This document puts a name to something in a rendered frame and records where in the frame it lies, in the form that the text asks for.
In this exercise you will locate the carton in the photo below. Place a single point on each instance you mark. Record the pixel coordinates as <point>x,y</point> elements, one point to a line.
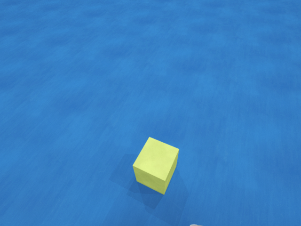
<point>155,165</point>

